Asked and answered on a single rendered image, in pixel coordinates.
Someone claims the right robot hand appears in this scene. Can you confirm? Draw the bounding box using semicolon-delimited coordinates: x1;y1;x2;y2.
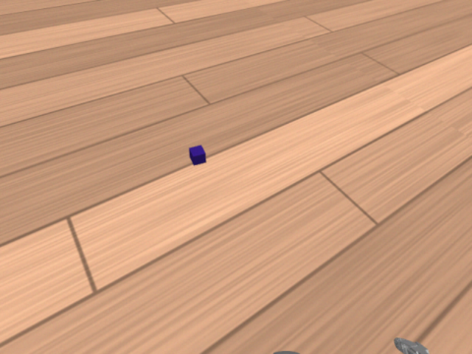
394;338;429;354

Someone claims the cube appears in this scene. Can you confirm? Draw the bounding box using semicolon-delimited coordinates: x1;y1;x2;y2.
189;145;206;165

